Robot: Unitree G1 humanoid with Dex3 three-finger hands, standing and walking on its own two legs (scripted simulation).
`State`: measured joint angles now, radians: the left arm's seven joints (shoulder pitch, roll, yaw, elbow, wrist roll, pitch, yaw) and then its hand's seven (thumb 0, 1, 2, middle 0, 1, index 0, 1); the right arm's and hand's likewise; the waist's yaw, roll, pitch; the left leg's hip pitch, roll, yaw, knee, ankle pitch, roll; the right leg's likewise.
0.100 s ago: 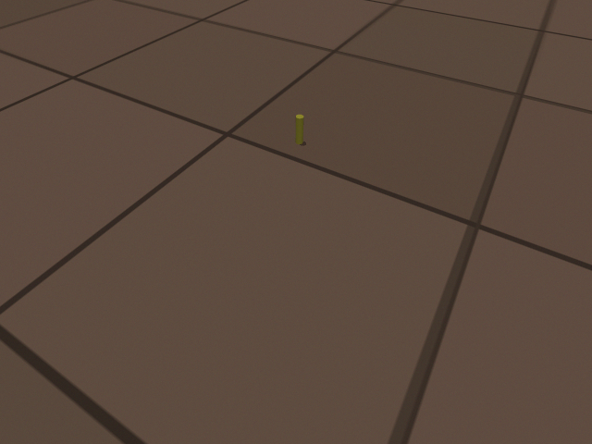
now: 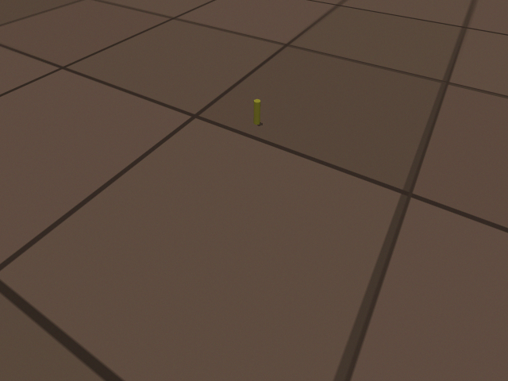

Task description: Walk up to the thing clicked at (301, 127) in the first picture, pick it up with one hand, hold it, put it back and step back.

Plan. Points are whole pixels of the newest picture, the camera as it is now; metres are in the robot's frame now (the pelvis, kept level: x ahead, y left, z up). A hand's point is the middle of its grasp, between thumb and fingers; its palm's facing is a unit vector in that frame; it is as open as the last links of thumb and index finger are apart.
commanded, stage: stand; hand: left
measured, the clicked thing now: (257, 112) +1.90 -0.02 -0.70
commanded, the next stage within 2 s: walk up in 1.02 s
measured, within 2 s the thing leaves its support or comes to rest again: neither
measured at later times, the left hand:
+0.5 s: hand out of the picture +0.08 +0.25 -0.15, palm faces -0.03 -0.94 -0.35, open 7.3 cm
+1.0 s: hand out of the picture +0.08 +0.26 -0.15, palm faces -0.03 -0.94 -0.35, open 7.3 cm
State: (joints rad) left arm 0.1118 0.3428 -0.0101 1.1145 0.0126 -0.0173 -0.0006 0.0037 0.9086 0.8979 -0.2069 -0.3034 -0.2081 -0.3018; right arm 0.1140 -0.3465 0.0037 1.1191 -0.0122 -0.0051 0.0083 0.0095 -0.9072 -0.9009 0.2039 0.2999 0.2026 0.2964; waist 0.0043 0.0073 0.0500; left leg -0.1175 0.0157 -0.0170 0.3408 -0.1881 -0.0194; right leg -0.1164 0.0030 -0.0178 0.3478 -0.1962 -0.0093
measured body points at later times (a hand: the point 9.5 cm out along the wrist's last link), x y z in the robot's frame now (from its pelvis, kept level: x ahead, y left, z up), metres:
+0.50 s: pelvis +0.01 +0.00 +0.00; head +0.02 +0.00 +0.45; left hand +0.08 +0.30 -0.13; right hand +0.08 -0.30 -0.13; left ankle +0.00 +0.13 -0.75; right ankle +0.00 -0.11 -0.75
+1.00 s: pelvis +0.01 +0.00 +0.00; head +0.02 +0.00 +0.45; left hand +0.08 +0.30 -0.13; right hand +0.09 -0.30 -0.13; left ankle +0.00 +0.13 -0.75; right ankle +0.00 -0.11 -0.75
